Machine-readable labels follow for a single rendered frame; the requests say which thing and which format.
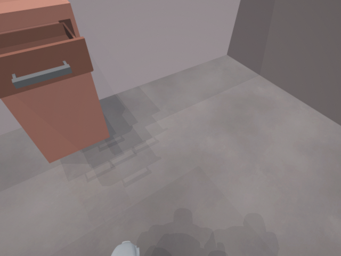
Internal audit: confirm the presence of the cabinet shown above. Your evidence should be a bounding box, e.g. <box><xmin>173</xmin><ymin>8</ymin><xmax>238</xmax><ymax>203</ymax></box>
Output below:
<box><xmin>0</xmin><ymin>0</ymin><xmax>110</xmax><ymax>163</ymax></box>

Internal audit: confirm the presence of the handle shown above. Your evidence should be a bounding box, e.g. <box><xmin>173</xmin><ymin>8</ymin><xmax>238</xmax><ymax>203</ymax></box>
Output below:
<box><xmin>11</xmin><ymin>61</ymin><xmax>72</xmax><ymax>89</ymax></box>

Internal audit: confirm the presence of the left robot thigh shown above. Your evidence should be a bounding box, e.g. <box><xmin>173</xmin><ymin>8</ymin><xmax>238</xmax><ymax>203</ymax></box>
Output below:
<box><xmin>111</xmin><ymin>243</ymin><xmax>140</xmax><ymax>256</ymax></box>

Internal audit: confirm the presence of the drawer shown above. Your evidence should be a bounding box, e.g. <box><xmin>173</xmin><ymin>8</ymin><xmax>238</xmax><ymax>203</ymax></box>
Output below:
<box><xmin>0</xmin><ymin>22</ymin><xmax>93</xmax><ymax>98</ymax></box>

